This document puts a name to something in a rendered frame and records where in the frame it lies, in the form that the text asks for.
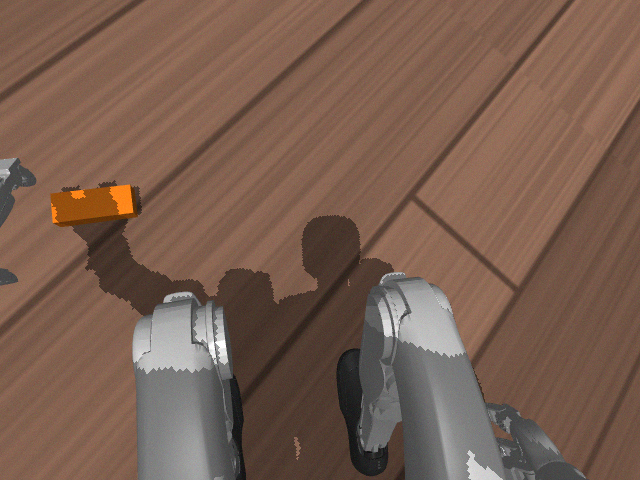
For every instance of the left robot foot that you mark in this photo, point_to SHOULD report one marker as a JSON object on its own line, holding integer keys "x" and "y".
{"x": 240, "y": 473}

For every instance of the right robot hand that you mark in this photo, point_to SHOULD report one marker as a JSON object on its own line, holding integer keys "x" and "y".
{"x": 530, "y": 449}

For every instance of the right robot arm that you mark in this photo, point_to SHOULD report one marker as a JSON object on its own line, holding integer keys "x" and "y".
{"x": 559, "y": 471}

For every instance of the right robot foot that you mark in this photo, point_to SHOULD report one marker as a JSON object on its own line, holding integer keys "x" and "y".
{"x": 350, "y": 396}

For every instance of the left robot hand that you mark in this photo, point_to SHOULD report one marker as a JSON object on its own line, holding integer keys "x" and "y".
{"x": 12, "y": 175}

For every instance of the small box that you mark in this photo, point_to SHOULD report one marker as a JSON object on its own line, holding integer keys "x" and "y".
{"x": 93, "y": 205}

